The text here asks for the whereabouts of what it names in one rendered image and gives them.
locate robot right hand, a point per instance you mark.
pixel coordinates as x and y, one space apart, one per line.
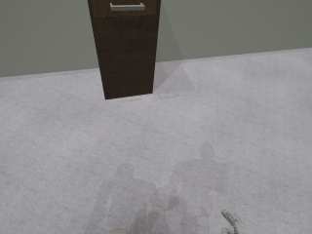
240 227

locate handle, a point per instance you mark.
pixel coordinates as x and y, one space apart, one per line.
139 7

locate cabinet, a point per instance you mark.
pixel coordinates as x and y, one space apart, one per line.
126 52

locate drawer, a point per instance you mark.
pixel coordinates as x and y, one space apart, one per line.
103 8

